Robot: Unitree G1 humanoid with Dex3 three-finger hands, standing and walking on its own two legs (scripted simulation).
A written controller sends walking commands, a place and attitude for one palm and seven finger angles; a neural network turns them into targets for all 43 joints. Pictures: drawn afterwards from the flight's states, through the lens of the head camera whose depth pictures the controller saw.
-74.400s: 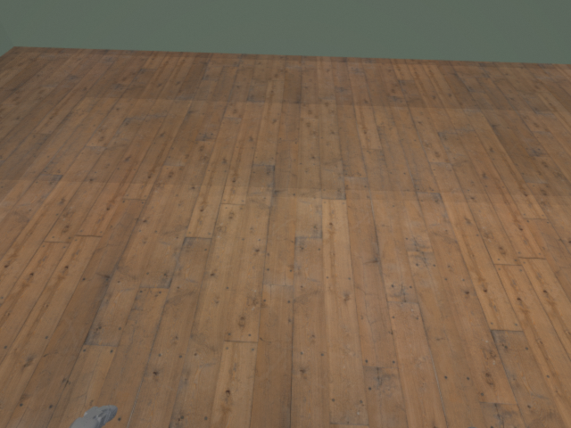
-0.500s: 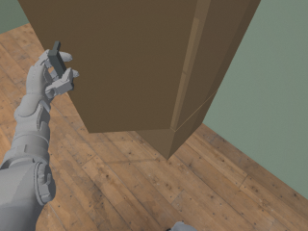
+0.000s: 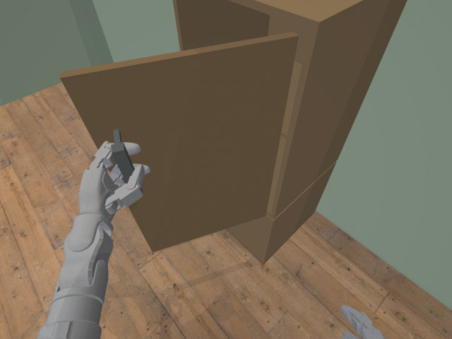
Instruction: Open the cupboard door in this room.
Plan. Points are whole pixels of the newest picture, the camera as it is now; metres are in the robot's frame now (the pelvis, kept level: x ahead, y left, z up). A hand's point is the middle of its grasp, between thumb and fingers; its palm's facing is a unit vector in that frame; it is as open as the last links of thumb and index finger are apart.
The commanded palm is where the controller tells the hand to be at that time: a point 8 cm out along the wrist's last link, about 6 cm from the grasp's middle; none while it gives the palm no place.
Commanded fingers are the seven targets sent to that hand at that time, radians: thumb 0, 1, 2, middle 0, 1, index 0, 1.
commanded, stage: pull the door open along its arc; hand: left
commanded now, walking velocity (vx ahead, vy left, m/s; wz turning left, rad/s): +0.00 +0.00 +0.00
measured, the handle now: (127, 163) +0.40 +0.20 +0.10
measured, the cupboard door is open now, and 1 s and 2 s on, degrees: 66 92 94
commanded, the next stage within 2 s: open thumb and fingers to let go in 0.56 s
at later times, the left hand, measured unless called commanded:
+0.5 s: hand (185, 237) +0.25 +0.07 +0.11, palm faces +0.40 -0.92 +0.00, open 6.1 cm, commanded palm +0.18 +0.11 +0.10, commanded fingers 0.00 0.90 0.90 -0.40 -1.35 -0.40 -1.35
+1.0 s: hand (193, 243) +0.24 +0.06 +0.11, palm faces +0.40 -0.91 -0.01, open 8.8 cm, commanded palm +0.20 +0.09 +0.10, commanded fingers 0.00 -0.36 0.36 -0.31 -1.22 -0.31 -1.22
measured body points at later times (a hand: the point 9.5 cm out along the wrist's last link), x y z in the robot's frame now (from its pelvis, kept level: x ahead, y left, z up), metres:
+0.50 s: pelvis +0.00 -0.04 +0.00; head -0.01 -0.06 +0.45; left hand +0.23 +0.12 +0.11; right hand +0.20 -0.23 -0.09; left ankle -0.04 +0.10 -0.72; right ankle +0.01 -0.12 -0.72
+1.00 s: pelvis -0.02 -0.04 +0.00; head -0.03 -0.07 +0.45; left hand +0.22 +0.11 +0.11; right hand +0.19 -0.23 -0.08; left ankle -0.04 +0.10 -0.72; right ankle +0.01 -0.12 -0.72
